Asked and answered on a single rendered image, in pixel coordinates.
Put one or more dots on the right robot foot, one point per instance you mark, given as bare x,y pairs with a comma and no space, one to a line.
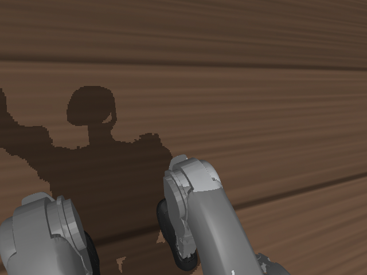
168,232

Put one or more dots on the left robot foot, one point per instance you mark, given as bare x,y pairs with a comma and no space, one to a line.
93,256

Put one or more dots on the right robot hand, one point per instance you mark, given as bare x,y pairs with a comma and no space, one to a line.
270,267

